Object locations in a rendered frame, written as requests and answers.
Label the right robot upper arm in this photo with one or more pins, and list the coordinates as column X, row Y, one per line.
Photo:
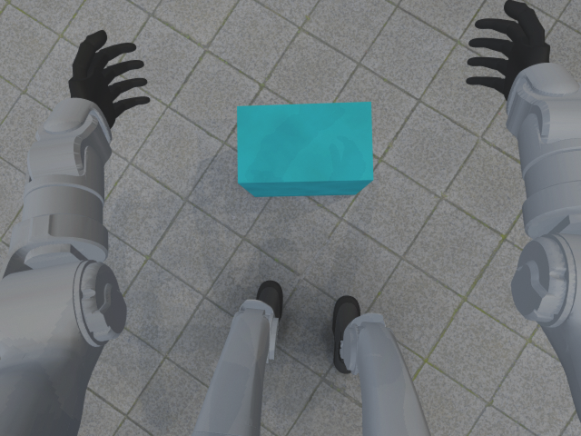
column 546, row 288

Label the left robot upper arm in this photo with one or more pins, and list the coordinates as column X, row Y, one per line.
column 54, row 323

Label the robot right forearm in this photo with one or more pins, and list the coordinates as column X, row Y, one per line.
column 544, row 114

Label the robot left forearm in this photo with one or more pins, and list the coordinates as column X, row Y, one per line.
column 62, row 218

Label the robot left hand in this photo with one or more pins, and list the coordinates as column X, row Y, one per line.
column 90, row 77

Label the right robot thigh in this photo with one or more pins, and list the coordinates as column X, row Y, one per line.
column 390, row 403

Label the robot right hand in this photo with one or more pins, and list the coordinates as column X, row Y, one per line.
column 528, row 46

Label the carton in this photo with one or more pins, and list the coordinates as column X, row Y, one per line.
column 304, row 149

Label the robot left shin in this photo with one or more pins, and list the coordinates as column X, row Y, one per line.
column 254, row 304

